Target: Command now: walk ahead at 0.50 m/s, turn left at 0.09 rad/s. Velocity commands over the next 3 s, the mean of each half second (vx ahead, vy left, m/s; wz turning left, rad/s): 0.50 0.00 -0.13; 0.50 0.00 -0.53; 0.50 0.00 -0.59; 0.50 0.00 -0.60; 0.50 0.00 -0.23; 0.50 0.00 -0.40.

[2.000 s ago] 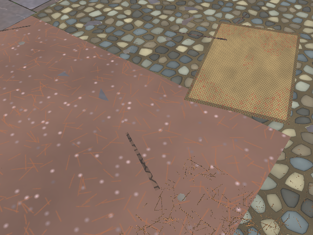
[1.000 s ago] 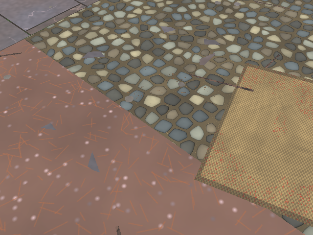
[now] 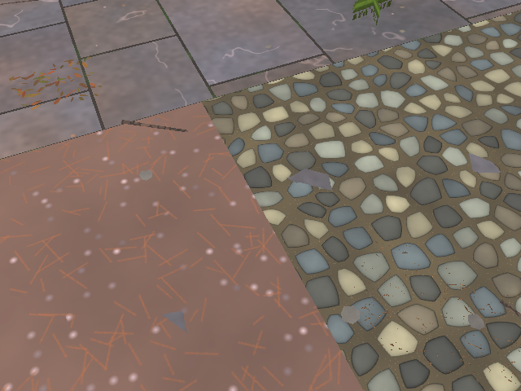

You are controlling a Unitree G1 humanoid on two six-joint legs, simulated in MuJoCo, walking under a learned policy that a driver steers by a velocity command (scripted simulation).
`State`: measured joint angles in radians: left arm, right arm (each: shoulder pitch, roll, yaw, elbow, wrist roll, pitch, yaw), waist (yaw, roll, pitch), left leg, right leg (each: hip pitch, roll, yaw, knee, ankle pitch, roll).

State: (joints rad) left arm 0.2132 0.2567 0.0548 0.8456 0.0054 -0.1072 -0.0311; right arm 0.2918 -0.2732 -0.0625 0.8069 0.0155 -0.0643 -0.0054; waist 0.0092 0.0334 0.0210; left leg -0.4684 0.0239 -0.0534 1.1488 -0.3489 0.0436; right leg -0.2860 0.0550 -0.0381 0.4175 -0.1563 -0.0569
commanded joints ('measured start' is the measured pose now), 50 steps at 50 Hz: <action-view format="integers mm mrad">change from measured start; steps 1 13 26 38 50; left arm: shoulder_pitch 2 189 102 -200 11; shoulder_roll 112 178 83 64 148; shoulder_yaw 18 32 23 10 50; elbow -40 48 -43 -191 -199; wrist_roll -2 -33 -39 -26 -8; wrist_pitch -15 30 62 71 44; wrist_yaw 3 29 33 -21 4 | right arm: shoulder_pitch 8 -344 -101 -2 -101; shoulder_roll -66 -50 -74 -181 -153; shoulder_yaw -20 1 -23 -61 -35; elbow -71 -184 -62 19 -74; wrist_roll -6 2 -27 -2 -17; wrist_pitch -8 -37 -54 -21 -70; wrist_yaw -3 33 16 -11 -3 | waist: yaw -14 73 -3 -74 -12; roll -121 -102 73 8 -73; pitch -29 39 -33 66 -94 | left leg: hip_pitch -166 -130 323 489 -197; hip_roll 97 30 255 271 107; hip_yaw -25 26 -98 215 -34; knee -75 -635 -991 -981 20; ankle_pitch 65 364 279 437 26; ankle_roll -16 -31 152 101 -37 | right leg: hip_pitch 125 259 -361 -403 202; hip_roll -274 -280 -203 -166 -256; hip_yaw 300 188 133 22 440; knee -257 -206 739 256 -155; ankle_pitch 85 225 -131 127 110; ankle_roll -183 -132 50 15 -234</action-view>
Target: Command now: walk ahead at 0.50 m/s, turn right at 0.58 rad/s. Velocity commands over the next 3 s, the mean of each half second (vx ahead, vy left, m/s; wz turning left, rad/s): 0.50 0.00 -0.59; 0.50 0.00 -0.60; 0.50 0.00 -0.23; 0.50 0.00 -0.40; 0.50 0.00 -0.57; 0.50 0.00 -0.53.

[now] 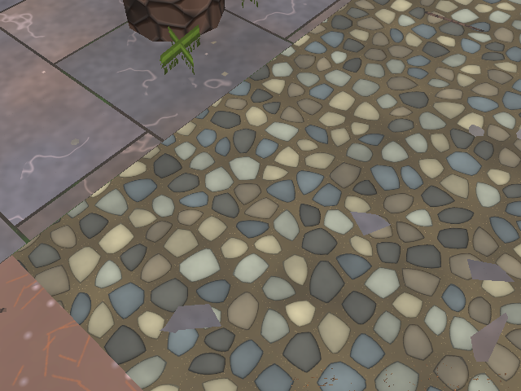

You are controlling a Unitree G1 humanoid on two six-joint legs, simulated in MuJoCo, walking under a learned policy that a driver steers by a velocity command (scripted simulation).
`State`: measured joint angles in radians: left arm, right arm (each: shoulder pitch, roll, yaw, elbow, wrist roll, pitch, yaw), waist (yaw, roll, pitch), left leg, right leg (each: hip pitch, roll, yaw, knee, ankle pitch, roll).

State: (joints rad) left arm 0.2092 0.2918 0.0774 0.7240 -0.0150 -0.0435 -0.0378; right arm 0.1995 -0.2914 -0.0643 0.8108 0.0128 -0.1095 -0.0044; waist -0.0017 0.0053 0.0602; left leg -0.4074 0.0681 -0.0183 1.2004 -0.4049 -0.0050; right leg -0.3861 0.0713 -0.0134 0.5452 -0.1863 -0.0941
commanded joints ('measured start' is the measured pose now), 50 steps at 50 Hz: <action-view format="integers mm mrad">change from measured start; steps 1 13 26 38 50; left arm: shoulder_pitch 5 163 82 -191 43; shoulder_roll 113 149 87 32 124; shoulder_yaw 28 43 21 -7 29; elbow -85 -33 -119 -209 -166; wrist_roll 15 -12 -16 -12 8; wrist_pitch -21 -4 19 10 -17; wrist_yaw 14 56 41 -11 13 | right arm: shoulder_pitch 0 -274 3 90 -6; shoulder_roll -128 -88 -73 -183 -158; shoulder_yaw -35 -13 -22 -50 -17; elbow -80 -178 -91 -12 -116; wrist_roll -18 -5 -23 0 -13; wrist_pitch -13 -13 -2 25 -27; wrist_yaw -2 29 10 0 9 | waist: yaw -14 72 -16 -89 10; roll -50 -98 118 53 -38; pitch -129 -52 -56 18 -148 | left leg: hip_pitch -225 -106 283 417 -286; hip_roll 62 -58 186 199 56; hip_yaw -65 -58 -218 136 -70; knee -69 -693 -1007 -1027 -27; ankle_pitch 97 463 217 496 68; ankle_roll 0 -39 177 148 3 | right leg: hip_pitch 257 215 -301 -289 368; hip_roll -261 -203 -180 -160 -276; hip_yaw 398 356 127 -3 437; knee -303 -231 639 138 -263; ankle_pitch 183 85 -135 178 155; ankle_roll -202 -115 85 68 -207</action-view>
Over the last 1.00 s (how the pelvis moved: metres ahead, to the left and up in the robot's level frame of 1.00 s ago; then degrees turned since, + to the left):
0.52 -0.06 -0.01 -25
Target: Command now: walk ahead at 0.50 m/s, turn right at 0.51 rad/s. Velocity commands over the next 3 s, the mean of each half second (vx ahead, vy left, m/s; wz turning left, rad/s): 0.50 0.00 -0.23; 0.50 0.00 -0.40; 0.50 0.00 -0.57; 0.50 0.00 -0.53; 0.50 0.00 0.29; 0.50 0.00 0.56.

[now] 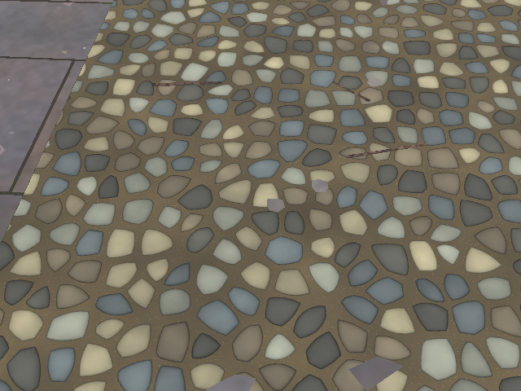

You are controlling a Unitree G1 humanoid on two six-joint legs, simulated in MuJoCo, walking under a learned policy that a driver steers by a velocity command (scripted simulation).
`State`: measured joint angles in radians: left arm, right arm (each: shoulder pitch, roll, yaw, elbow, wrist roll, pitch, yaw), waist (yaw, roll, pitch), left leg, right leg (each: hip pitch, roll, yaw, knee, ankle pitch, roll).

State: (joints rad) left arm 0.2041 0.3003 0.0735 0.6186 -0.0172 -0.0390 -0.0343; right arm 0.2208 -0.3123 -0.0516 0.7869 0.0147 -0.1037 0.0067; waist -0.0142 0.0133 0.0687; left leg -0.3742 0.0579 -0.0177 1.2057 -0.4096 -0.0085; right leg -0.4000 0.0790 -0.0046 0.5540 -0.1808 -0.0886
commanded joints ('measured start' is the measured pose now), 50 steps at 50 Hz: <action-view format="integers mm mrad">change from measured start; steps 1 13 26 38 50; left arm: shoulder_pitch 25 171 88 -134 203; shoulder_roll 107 150 103 7 156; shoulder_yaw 28 30 9 -17 48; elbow -66 69 47 -12 -8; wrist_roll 18 -1 -1 -3 2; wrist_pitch -22 -30 -31 -24 -19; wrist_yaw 13 36 35 3 9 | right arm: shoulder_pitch -6 -270 14 92 -20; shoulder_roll -136 -61 -70 -129 -133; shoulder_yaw -31 1 -14 -31 -12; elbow -84 -144 -68 17 -101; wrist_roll -16 -4 -31 -17 26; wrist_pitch -19 -3 4 5 -34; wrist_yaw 1 29 22 -7 11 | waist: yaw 1 101 -3 -73 137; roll -58 -79 78 32 -116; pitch -147 -16 -85 0 -308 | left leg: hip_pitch -271 -201 271 323 -438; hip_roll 74 6 188 163 -29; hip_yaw -65 -17 -312 97 -84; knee -61 -648 -1001 -1082 189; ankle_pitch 93 509 177 510 -55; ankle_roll -3 -16 220 170 30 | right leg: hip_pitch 317 269 -265 -268 713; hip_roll -273 -252 -185 -162 -365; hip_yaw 398 228 107 31 623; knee -294 -318 596 106 -235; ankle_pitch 203 127 -119 300 -54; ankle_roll -211 -135 60 76 -271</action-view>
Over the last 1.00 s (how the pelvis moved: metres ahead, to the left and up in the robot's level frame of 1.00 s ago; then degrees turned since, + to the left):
0.51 -0.12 0.00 -36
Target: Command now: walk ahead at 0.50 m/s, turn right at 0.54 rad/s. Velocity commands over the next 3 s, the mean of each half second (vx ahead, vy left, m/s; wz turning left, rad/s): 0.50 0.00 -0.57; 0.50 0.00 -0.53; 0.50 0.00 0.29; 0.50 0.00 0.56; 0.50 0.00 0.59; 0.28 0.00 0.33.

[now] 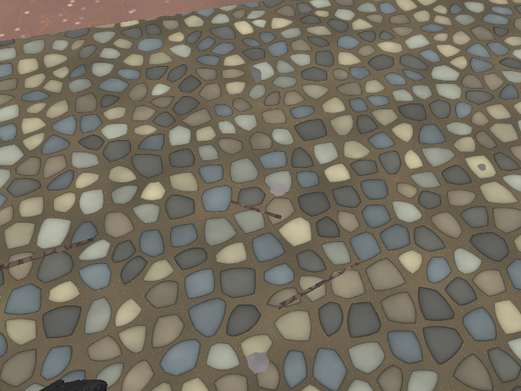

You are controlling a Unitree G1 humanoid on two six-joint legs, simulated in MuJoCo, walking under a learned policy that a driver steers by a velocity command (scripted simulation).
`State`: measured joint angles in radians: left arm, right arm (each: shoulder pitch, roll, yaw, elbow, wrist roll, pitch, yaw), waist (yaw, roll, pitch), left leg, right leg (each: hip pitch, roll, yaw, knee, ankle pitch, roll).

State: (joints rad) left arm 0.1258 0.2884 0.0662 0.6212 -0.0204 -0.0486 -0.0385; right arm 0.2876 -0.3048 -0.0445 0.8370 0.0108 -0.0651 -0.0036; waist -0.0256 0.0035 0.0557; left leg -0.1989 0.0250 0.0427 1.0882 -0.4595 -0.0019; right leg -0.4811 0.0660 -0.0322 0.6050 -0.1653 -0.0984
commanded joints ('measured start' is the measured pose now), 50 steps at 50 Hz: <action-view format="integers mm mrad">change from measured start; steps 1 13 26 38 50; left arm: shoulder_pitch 221 209 139 -77 231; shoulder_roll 156 176 133 31 161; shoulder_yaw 50 52 34 2 47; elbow -12 22 -25 -82 -1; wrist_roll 5 -2 0 -3 12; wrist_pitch -15 0 12 16 -8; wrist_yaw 11 54 49 0 15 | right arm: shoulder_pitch -105 -305 -53 -3 -67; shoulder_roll -121 -62 -73 -155 -142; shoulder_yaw -14 -4 -35 -63 -27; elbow -158 -216 -158 -70 -117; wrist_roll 17 -10 -30 -7 49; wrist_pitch -81 -40 -32 -25 -53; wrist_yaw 18 18 6 -3 18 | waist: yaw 95 92 -16 -57 129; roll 3 -73 101 59 -86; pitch -191 -57 -58 9 -220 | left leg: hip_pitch -582 -275 135 156 -592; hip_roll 45 -9 249 228 83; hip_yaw -138 -90 -387 41 -97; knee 195 -498 -845 -936 231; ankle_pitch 65 545 185 506 22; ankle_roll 24 -78 164 152 22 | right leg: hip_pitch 630 191 -252 -191 666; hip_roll -308 -147 -144 -159 -386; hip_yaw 543 311 170 45 511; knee -300 -341 627 129 -289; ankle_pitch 38 92 -170 185 -14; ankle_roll -229 -127 90 90 -208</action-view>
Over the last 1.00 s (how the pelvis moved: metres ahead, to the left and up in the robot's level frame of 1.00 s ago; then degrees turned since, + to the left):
0.57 -0.02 -0.01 -19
